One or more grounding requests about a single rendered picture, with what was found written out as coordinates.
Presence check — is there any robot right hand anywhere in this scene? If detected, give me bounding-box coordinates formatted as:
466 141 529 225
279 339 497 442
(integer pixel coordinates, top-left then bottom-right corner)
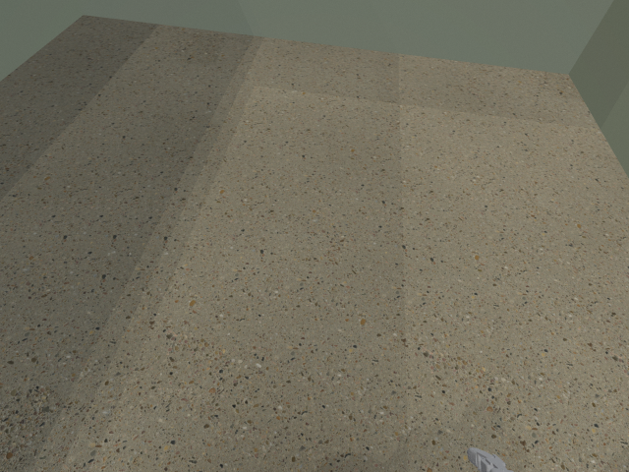
468 447 514 472

